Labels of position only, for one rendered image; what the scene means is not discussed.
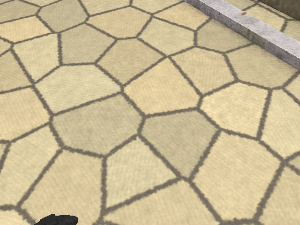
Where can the robot left hand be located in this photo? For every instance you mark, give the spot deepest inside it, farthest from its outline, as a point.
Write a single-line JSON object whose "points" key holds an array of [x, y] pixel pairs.
{"points": [[52, 219]]}

